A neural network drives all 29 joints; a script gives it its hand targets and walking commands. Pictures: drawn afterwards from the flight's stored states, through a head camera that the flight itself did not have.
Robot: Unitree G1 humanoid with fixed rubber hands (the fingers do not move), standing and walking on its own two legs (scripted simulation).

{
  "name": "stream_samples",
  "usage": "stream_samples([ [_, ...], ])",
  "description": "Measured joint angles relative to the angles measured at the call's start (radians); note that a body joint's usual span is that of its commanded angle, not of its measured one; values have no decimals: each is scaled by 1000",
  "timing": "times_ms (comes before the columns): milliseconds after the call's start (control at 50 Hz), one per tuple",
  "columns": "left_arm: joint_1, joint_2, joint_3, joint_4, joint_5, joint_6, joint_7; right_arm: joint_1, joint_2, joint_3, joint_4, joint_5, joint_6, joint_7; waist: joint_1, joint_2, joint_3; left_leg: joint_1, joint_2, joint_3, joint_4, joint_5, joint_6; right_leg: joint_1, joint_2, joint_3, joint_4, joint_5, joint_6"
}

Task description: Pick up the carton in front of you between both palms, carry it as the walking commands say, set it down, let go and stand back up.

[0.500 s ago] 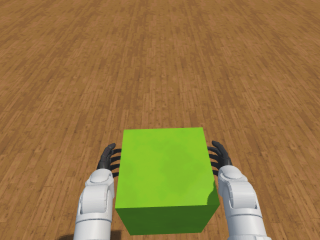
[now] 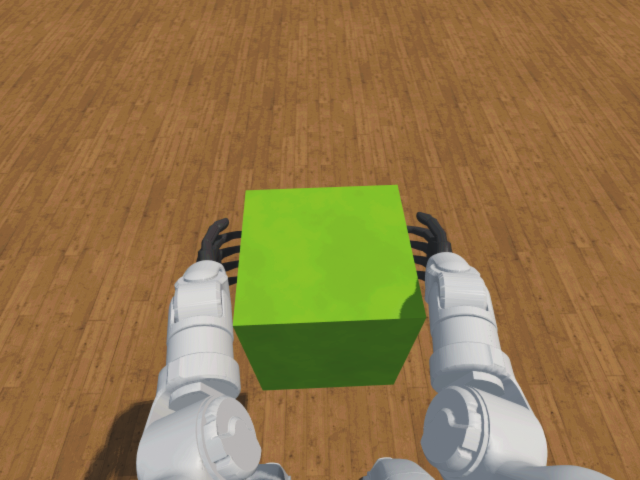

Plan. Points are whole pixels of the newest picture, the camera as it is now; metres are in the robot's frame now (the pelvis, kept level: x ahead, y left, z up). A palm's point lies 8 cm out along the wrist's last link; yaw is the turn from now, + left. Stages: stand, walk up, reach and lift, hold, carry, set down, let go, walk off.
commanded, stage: set down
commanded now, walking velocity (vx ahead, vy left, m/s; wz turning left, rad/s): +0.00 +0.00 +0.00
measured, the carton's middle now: (325, 294) +0.37 +0.00 -0.04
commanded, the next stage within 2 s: none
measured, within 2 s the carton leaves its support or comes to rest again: neither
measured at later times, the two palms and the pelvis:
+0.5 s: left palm (236, 312) +0.42 +0.17 -0.19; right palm (394, 304) +0.43 -0.13 -0.19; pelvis +0.00 +0.00 -0.12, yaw +0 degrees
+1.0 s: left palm (244, 332) +0.45 +0.18 -0.34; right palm (377, 322) +0.47 -0.12 -0.34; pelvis -0.03 +0.00 -0.25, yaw +0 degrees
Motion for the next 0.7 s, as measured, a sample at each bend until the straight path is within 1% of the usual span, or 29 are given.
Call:
stream_samples([
  [60, -17, 1, 15, 8, 9, -61, -5, -13, 0, -6, 3, -7, -58, 0, 5, -3, 6, -126, 2, 2, 61, -10, -6, -127, 4, 2, 59, -8, 2],
  [120, -29, 6, 7, -3, -8, -134, -3, -22, -6, 9, -7, 18, -131, -8, 8, -6, 20, -273, 1, 3, 126, -17, -8, -273, 7, 2, 123, -15, 2],
  [220, -49, 32, -46, -45, -86, -248, 17, -47, -26, 61, -35, 97, -254, -35, 14, -5, 38, -540, 0, 3, 255, -40, -12, -539, 10, 1, 250, -36, 4],
  [280, -47, 48, -84, -82, -152, -284, 27, -43, -36, 105, -75, 157, -292, -54, 19, -4, 13, -700, -1, 3, 337, -63, -14, -700, 12, -1, 330, -57, 5],
  [360, -32, 62, -126, -134, -234, -294, 37, -26, -41, 151, -137, 231, -300, -73, 22, -5, -66, -895, -5, 3, 443, -100, -16, -895, 12, -3, 438, -96, 8],
  [440, -27, 67, -137, -153, -276, -280, 45, -22, -41, 162, -162, 262, -282, -80, 22, -10, -170, -1048, -9, 4, 540, -142, -17, -1048, 12, -4, 535, -139, 9],
  [560, -43, 69, -125, -121, -268, -253, 49, -40, -47, 149, -131, 254, -252, -80, 22, -14, -290, -1207, -10, 6, 649, -193, -16, -1207, 15, -5, 644, -187, 11],
  [700, -92, 90, -118, -58, -264, -265, 65, -94, -77, 149, -57, 255, -265, -92, 28, -19, -350, -1367, -12, 12, 766, -228, -17, -1371, 18, 1, 763, -221, 15],
])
